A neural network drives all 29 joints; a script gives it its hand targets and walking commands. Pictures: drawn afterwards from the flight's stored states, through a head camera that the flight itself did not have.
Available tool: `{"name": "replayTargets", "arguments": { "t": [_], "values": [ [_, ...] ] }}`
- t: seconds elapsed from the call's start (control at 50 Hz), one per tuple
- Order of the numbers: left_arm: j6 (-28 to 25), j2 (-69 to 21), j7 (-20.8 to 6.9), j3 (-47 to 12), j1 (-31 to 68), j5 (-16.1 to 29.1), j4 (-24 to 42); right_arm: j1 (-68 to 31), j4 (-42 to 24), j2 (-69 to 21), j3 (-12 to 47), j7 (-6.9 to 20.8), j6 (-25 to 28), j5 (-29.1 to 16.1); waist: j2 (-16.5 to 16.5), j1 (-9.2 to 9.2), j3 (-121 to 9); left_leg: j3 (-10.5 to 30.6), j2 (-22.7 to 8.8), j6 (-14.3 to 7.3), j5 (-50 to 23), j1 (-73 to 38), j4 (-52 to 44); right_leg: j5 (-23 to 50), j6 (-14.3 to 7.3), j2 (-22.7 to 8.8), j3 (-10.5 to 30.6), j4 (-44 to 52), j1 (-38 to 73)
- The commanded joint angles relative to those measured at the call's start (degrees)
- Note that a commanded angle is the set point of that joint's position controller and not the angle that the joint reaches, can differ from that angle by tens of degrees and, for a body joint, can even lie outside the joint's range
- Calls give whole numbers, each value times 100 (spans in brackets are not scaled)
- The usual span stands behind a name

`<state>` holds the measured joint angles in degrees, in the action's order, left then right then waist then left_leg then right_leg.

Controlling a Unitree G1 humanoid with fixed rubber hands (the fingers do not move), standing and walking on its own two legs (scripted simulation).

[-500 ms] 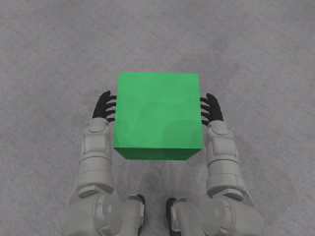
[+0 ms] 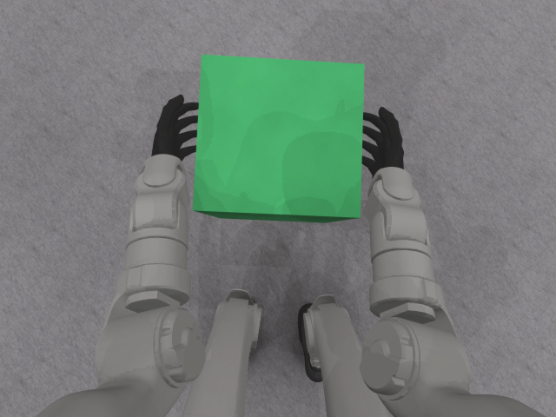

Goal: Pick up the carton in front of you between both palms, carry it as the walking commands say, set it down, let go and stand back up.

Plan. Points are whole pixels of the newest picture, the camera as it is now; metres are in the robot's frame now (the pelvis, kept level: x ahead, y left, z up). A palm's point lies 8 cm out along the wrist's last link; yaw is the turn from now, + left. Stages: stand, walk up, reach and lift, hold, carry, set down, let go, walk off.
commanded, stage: set down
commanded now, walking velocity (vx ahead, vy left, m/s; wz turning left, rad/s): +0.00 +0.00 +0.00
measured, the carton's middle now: (277, 157) +0.48 +0.03 -0.17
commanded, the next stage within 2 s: none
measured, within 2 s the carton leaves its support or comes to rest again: rests again in 1.26 s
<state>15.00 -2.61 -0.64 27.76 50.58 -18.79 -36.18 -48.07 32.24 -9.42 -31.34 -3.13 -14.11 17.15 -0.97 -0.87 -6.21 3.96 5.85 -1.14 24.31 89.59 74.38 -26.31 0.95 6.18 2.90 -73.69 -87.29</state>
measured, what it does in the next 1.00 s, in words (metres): lowers itself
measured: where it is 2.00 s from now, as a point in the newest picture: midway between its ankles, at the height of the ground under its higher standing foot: (276, 352)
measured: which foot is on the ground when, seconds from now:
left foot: down 0.00-1.00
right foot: down 0.00-1.00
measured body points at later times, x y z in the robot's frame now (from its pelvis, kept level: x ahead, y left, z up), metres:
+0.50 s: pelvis -0.03 +0.00 -0.13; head +0.29 +0.04 +0.18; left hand +0.50 +0.19 -0.26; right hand +0.49 -0.11 -0.25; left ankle +0.06 +0.10 -0.59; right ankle +0.05 -0.12 -0.59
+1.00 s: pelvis -0.04 +0.01 -0.22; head +0.34 +0.03 +0.01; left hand +0.54 +0.20 -0.40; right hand +0.52 -0.10 -0.40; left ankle +0.06 +0.10 -0.59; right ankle +0.05 -0.12 -0.59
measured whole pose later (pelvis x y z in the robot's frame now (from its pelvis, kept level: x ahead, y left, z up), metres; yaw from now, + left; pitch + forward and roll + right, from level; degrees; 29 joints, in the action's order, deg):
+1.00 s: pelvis -0.04 +0.01 -0.22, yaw -4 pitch +39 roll -5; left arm 16.1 20.9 2.5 11.9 87.7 -0.5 -56.0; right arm -82.2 45.7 4.3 -22.2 -13.5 -15.8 1.9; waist -1.2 -3.2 20.7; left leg 1.4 5.9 -1.8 34.9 126.2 122.3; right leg -37.3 3.9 10.4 -0.3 -120.5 -123.0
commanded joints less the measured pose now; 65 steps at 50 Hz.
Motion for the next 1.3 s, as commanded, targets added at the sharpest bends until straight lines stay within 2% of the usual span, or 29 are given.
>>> {"name": "replayTargets", "arguments": {
  "t": [0.0, 0.16, 0.3, 0.44, 0.56, 0.7, 0.84, 0.86, 0.9, 0.98, 1.02, 1.16, 1.28],
  "values": [
    [-193, -5002, -1243, -2985, 2942, 711, -527, -3421, 511, -4773, 3143, 1128, 205, -692, 345, -38, -4998, 1, 175, 242, -2505, -3118, -44, 1740, 172, 381, -242, -17, 1244],
    [-122, -4653, -1039, -3413, 3755, 1248, -306, -4412, 129, -4586, 3608, 811, 177, -1171, 282, -150, -6164, -161, 241, 315, -2465, -2748, 914, 1642, 234, 490, -409, -980, 968],
    [8, -4358, -1013, -3244, 4370, 1343, -593, -5123, 306, -4383, 3391, 656, 36, -1231, 295, -197, -5900, -222, 254, 304, -2022, -2192, 1443, 1212, 211, 547, -532, -1587, 427],
    [42, -4011, -1066, -2958, 4997, 1335, -958, -5725, 632, -4053, 2930, 583, 9, -1175, 410, -153, -5418, -238, 219, 274, -1716, -1612, 1962, 904, 150, 567, -618, -2157, -183],
    [64, -3689, -1036, -2925, 5555, 1556, -1116, -6299, 775, -3741, 2749, 592, 0, -1279, 534, -148, -5379, -215, 174, 264, -1710, -1521, 2418, 717, 81, 543, -734, -2653, -761],
    [56, -3264, -1033, -3070, 6171, 1896, -1176, -6965, 775, -3446, 2915, 543, 1, -1633, 534, -215, -5533, -230, 114, 217, -1887, -1496, 2998, 752, 62, 482, -808, -3258, -925],
    [19, -2908, -1143, -3259, 6693, 2281, -1307, -7504, 799, -3187, 3124, 516, 38, -1990, 521, -216, -5438, -212, 53, 131, -2229, -1425, 3588, 937, 34, 425, -823, -3803, -1081],
    [-1, -2890, -1168, -3288, 6801, 2336, -1249, -7547, 796, -3177, 3133, 520, 48, -2018, 481, -244, -5396, -244, 63, 122, -2133, -1154, 3629, 957, 9, 416, -804, -3878, -987],
    [-49, -2816, -1226, -3282, 6890, 2425, -1158, -7609, 753, -3226, 3216, 514, 71, -2062, 176, -294, -5198, -235, 69, 84, -2212, -609, 3727, 1260, -12, 425, -773, -4065, -704],
    [-110, -2678, -1244, -3365, 6878, 2668, -1103, -7809, 521, -3309, 3586, 465, 131, -2341, -15, -430, -5369, -125, 46, 0, -2805, -903, 3962, 1639, -3, 422, -718, -4286, -623],
    [-113, -2718, -1242, -3329, 6707, 2679, -1224, -7711, 606, -3374, 3653, 470, 148, -2405, -57, -502, -5349, -97, 37, -33, -2973, -964, 4038, 1687, -2, 423, -698, -4355, -724],
    [-123, -2673, -1430, -2980, 6418, 2426, -1634, -7388, 1069, -3421, 3355, 568, 131, -2287, -292, -603, -4147, -191, 2, -83, -2090, 353, 4098, 1512, -47, 416, -575, -4454, -777],
    [-190, -2302, -1491, -2952, 6807, 2464, -1498, -7551, 1129, -3171, 3267, 535, 159, -2358, -231, -608, -3591, -186, -59, -117, -1544, 751, 4169, 1226, -121, 382, -492, -4508, -838]
  ]
}}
